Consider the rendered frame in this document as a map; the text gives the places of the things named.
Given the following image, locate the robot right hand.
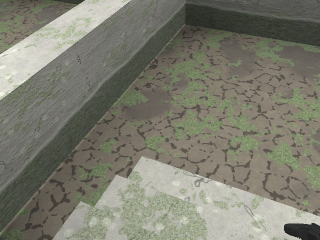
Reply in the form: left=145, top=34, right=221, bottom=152
left=284, top=223, right=320, bottom=240

